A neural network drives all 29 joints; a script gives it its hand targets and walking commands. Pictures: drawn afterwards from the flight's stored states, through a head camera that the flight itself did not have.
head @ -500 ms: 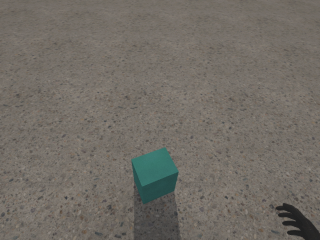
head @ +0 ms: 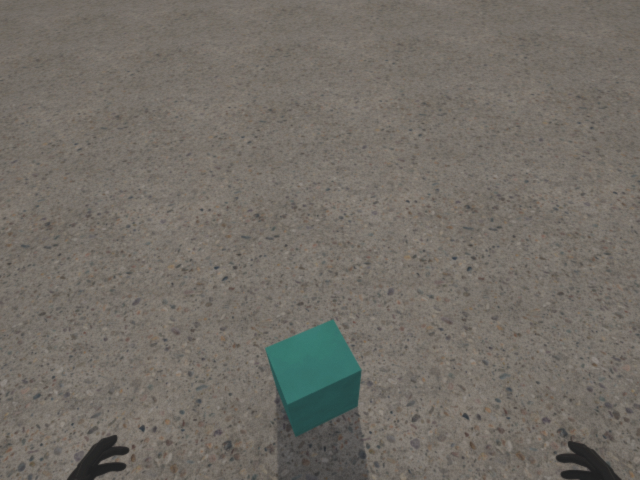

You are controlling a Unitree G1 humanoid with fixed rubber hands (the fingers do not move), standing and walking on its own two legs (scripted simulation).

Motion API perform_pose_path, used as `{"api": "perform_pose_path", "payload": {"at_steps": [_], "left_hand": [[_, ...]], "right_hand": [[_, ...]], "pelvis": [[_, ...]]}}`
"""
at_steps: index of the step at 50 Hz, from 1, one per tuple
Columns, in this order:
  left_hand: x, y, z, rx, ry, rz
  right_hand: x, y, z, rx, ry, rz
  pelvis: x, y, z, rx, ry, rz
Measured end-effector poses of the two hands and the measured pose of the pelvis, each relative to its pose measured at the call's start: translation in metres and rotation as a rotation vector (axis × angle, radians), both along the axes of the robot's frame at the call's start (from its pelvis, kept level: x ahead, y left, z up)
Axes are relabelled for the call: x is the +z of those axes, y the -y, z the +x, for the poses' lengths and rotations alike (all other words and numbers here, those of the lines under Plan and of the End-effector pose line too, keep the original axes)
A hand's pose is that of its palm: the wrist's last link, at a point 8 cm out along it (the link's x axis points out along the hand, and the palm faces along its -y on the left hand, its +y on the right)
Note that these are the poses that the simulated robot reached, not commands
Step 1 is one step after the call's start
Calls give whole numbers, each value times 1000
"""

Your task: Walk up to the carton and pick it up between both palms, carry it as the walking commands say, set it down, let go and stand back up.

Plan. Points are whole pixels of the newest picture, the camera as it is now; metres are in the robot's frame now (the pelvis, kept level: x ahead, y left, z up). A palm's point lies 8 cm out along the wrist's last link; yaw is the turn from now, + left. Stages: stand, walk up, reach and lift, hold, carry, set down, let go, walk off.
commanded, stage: walk up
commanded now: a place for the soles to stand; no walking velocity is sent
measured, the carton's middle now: (314, 378) +0.54 +0.05 -0.65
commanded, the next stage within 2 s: none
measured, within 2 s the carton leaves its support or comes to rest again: neither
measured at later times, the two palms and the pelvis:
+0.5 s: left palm out of the picture +0.09 +0.28 -0.08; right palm out of the picture +0.14 -0.40 -0.09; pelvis +0.04 -0.06 -0.01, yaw +11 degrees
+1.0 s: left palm (155, 457) +0.20 +0.24 -0.08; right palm (557, 301) +0.41 -0.38 -0.08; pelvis +0.18 -0.11 -0.04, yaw +22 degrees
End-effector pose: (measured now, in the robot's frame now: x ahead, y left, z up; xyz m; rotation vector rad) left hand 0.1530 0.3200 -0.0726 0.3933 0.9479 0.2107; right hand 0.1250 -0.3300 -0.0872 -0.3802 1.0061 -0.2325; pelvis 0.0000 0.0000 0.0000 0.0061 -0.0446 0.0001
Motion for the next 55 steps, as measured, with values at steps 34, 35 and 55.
{"api": "perform_pose_path", "payload": {"at_steps": [34,35,55], "left_hand": [[-31,54,-81,284,-34,-43],[-36,54,-76,288,-38,-45],[6,76,71,290,161,90]], "right_hand": [[29,33,174,382,111,-161],[32,33,186,388,140,-175],[-8,52,309,476,93,-46]], "pelvis": [[-25,66,95,270,7,-10],[-28,67,100,280,8,-6],[-35,119,190,413,8,0]]}}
